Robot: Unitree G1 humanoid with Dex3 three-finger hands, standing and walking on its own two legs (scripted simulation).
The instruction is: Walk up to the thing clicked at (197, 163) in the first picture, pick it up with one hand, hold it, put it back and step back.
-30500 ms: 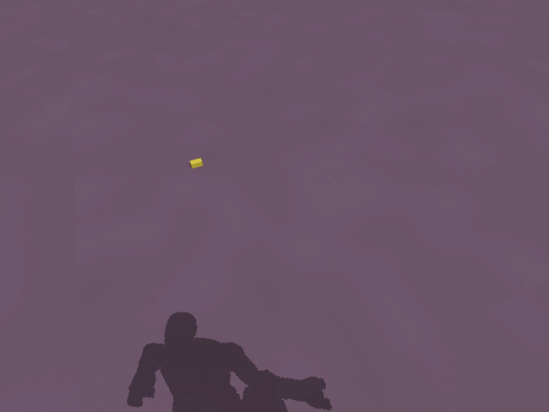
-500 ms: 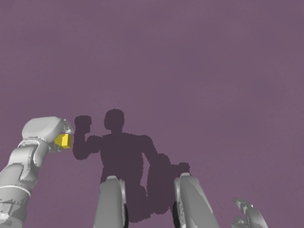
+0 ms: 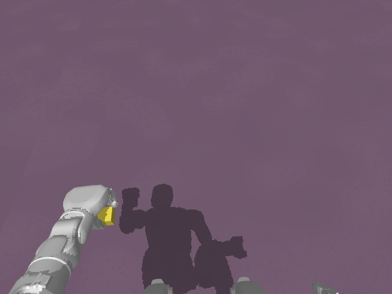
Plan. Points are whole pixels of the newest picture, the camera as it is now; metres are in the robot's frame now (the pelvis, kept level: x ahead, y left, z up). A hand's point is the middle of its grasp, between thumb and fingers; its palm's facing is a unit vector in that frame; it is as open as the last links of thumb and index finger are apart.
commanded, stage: lift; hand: left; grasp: from above
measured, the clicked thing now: (100, 216) +0.35 +0.24 -0.11
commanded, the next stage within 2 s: hold in 0.18 s
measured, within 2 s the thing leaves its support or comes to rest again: neither
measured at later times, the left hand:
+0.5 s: hand (90, 199) +0.35 +0.23 -0.01, palm faces -0.47 -0.04 -0.88, open 6.6 cm
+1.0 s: hand (93, 192) +0.35 +0.21 +0.02, palm faces -0.46 -0.03 -0.89, open 6.5 cm
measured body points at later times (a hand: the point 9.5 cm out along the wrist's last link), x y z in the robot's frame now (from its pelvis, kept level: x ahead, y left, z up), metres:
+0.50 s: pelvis +0.03 +0.00 +0.05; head +0.07 +0.00 +0.50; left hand +0.37 +0.23 +0.04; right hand +0.14 -0.26 -0.08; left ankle +0.06 +0.13 -0.66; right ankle +0.05 -0.15 -0.66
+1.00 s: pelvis +0.05 -0.01 +0.06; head +0.07 -0.02 +0.51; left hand +0.37 +0.21 +0.07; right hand +0.17 -0.27 -0.06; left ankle +0.06 +0.13 -0.66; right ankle +0.05 -0.15 -0.66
